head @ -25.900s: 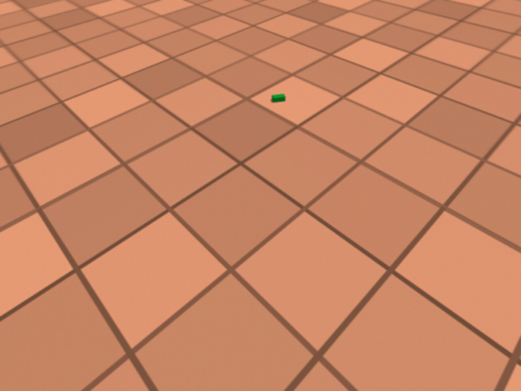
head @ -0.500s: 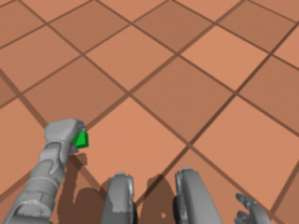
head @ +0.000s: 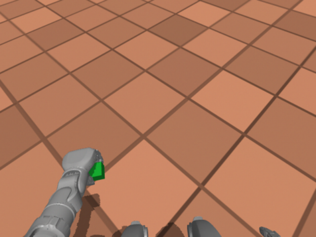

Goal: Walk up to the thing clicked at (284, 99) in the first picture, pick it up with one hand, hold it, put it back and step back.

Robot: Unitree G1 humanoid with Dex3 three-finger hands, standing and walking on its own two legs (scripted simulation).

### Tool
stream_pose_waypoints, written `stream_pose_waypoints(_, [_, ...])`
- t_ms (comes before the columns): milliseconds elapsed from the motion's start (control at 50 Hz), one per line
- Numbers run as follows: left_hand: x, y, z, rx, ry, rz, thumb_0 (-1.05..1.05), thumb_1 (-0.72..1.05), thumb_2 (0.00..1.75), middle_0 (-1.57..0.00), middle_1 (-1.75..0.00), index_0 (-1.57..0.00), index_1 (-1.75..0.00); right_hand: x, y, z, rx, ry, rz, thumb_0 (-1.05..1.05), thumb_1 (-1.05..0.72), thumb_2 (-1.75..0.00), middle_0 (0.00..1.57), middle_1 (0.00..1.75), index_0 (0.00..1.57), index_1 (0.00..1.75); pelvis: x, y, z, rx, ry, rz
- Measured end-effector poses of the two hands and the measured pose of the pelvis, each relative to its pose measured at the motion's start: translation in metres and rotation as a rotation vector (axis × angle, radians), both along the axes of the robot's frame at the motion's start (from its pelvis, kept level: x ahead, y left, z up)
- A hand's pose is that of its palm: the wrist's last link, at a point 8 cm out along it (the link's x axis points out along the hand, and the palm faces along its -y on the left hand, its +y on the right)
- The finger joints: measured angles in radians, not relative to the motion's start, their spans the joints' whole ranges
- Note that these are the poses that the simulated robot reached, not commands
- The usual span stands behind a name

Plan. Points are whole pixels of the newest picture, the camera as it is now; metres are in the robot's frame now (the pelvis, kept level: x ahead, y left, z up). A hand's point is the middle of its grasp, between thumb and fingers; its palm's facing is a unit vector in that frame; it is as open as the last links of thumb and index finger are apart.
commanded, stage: lift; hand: left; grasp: from above
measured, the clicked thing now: (88, 173) +0.34 +0.24 -0.11
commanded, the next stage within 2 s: hold in 0.26 s
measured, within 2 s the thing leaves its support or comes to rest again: neither
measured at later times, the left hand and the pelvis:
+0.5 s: hand (81, 153) +0.36 +0.23 -0.01, palm faces -0.42 -0.09 -0.90, open 7.3 cm; pelvis +0.04 +0.00 +0.06, yaw +0 degrees
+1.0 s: hand (77, 148) +0.36 +0.22 +0.03, palm faces -0.41 -0.08 -0.91, open 7.2 cm; pelvis +0.05 +0.00 +0.07, yaw -1 degrees
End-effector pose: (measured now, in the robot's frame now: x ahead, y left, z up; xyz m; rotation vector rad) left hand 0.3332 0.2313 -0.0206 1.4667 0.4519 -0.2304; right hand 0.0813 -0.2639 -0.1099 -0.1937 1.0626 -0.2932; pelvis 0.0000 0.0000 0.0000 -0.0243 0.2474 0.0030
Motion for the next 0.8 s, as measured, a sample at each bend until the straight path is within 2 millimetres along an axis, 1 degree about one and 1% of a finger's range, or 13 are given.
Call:
stream_pose_waypoints(140, [0.012,-0.001,0.024,0.003,0.002,0.020,0.02,0.40,0.12,-0.99,-0.16,-1.00,-0.16,0.007,0.003,0.020,0.020,0.007,-0.007,0.01,-0.90,-0.90,0.21,0.30,0.20,0.30,0.013,0.000,0.023,0.007,-0.035,-0.004])
stream_pose_waypoints(340, [0.023,-0.002,0.046,-0.004,0.016,0.018,0.02,0.39,0.13,-1.00,-0.15,-1.01,-0.15,0.025,0.003,0.041,0.031,0.007,-0.004,0.01,-0.90,-0.90,0.21,0.30,0.20,0.30,0.031,0.001,0.045,0.011,-0.066,-0.006])
stream_pose_waypoints(620, [0.041,-0.002,0.078,0.012,-0.007,-0.003,0.01,0.38,0.13,-1.01,-0.14,-1.01,-0.14,0.050,0.001,0.058,0.044,-0.023,-0.005,0.01,-0.89,-0.90,0.21,0.30,0.20,0.30,0.049,0.002,0.061,0.016,-0.104,-0.012])
stream_pose_waypoints(800, [0.038,-0.005,0.090,0.008,-0.002,-0.021,0.01,0.38,0.12,-1.03,-0.11,-1.03,-0.11,0.059,0.001,0.064,0.056,-0.039,0.007,0.01,-0.89,-0.90,0.21,0.30,0.20,0.30,0.052,0.001,0.066,0.019,-0.130,-0.014])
